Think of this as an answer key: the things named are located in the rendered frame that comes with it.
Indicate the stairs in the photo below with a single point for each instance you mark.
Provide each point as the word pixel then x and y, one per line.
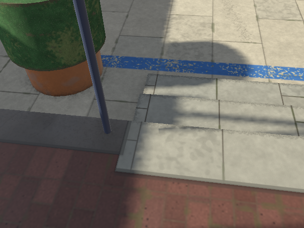
pixel 250 106

